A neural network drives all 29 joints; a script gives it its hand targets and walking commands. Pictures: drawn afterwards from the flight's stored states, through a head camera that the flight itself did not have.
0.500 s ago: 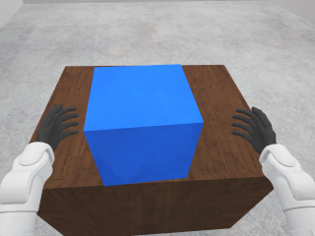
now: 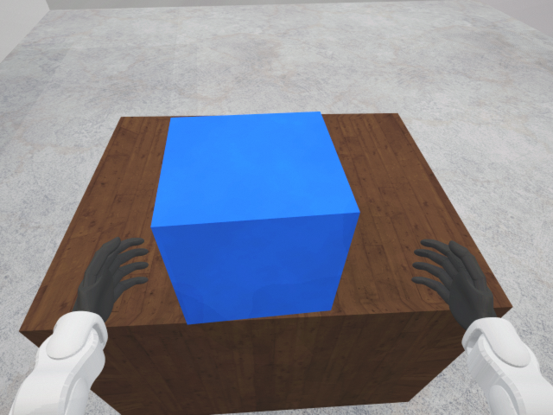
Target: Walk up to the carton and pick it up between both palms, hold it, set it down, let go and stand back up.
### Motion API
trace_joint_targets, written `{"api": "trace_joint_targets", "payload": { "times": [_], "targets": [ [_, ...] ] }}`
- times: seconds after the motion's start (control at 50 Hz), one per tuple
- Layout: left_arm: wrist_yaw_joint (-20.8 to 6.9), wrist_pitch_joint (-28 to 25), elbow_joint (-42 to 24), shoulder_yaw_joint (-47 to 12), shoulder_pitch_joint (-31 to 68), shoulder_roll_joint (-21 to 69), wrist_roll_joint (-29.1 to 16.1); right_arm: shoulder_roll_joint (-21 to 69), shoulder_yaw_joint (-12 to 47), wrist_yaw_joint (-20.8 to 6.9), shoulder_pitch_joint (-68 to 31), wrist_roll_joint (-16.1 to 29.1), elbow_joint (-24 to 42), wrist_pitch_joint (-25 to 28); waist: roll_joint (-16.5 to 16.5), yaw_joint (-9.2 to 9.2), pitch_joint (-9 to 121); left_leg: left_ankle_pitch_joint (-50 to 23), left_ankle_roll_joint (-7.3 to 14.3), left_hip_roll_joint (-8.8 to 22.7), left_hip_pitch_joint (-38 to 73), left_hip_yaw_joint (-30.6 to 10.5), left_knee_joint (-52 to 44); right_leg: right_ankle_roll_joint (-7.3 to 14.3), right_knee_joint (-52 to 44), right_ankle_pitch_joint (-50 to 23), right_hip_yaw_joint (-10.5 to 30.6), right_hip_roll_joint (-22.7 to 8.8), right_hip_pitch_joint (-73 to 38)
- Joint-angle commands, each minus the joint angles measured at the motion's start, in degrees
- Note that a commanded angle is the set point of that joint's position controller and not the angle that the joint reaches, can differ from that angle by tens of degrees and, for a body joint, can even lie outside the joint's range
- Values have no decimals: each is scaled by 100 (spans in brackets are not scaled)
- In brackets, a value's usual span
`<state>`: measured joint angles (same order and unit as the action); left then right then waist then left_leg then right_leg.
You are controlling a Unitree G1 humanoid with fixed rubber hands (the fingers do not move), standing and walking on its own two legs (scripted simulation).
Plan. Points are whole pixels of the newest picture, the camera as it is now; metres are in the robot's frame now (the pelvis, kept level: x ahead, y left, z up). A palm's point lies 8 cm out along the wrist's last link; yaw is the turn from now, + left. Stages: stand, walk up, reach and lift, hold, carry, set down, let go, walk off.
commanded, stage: set down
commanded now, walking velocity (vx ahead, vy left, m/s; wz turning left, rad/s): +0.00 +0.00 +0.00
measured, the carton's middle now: (253, 217) +0.45 +0.06 +0.02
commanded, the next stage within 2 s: none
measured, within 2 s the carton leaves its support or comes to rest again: neither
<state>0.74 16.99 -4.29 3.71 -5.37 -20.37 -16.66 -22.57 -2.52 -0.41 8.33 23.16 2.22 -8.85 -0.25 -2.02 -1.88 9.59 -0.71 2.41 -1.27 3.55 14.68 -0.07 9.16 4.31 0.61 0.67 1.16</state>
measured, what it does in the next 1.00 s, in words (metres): stands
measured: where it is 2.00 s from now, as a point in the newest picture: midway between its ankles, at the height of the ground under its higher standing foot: outside the picture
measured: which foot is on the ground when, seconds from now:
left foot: down 0.00-1.00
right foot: down 0.00-1.00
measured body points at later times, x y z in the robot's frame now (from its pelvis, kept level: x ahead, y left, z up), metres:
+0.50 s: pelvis +0.01 +0.00 +0.00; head -0.01 +0.01 +0.45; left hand +0.21 +0.25 +0.03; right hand +0.21 -0.22 +0.04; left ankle -0.01 +0.12 -0.75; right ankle +0.01 -0.12 -0.75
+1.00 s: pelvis +0.01 +0.00 +0.00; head -0.01 +0.02 +0.45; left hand +0.17 +0.25 -0.03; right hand +0.18 -0.21 -0.03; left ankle -0.01 +0.12 -0.75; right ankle +0.01 -0.12 -0.75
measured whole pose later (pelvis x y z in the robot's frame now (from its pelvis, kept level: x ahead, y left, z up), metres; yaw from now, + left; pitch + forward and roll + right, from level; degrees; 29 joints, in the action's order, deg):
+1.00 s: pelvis +0.01 +0.00 +0.00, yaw +1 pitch -4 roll -1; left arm 1.5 8.0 7.2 -0.2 -21.2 -14.5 -6.9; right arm -11.9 -0.5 -1.2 24.0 9.1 -12.0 2.7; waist 0.4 -2.7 -1.7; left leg 12.6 -0.4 2.0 -1.6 2.9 18.6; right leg -0.4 14.8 8.5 0.1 0.2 2.1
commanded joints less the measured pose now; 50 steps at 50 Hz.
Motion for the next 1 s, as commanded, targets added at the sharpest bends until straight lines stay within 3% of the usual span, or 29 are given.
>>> {"api": "trace_joint_targets", "payload": {
  "times": [0.0,0.1,0.16,0.24,0.4,0.62,0.74,0.86,0.98],
  "targets": [
    [15,-541,-494,230,506,-633,-19,-586,-297,6,-354,-94,776,398,91,-1,504,-809,-106,-182,-496,14,-186,215,-14,-94,266,87,-553],
    [67,-1109,-408,84,216,-563,15,-440,-338,-39,103,-227,671,702,-153,-2,341,-598,-139,-174,-545,8,-147,257,53,120,266,41,-354],
    [115,-1313,-353,16,40,-560,8,-409,-310,-56,237,-263,742,842,-69,-10,389,-682,-101,-153,-529,-3,-83,253,145,48,271,32,-359],
    [83,-1424,-95,-44,-251,-471,72,-276,-263,-54,596,-360,478,944,-9,54,316,-623,-96,-167,-632,-24,-57,260,205,22,250,20,-428],
    [10,-1524,-276,-13,-789,-318,292,-124,-111,11,1089,-475,709,1117,-27,1,269,-1069,-157,-206,-569,-31,-30,280,159,-399,251,72,-675],
    [48,-1280,-71,-120,-1079,-11,595,208,-41,-14,1444,-878,144,1091,-175,-14,-213,-719,-179,-151,-745,-23,-151,345,128,64,167,103,-530],
    [125,-1240,-3,-128,-1241,53,722,314,-47,-42,1467,-1111,-6,1206,-77,-103,-50,-614,-179,-158,-816,-8,-110,304,267,119,135,134,-605],
    [93,-1111,319,-220,-1343,134,902,453,-48,-70,1515,-1286,-633,1268,-208,-62,-137,-437,-173,-157,-884,19,-110,287,348,309,80,138,-351],
    [72,-951,700,-175,-1307,131,1064,603,-19,-80,1351,-1527,-1079,1302,-72,-52,-133,-337,-171,-211,-929,53,-28,216,463,409,61,117,-256]
  ]
}}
